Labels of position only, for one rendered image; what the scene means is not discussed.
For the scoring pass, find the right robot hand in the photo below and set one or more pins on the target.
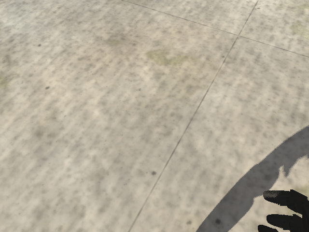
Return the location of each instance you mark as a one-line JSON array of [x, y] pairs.
[[294, 201]]

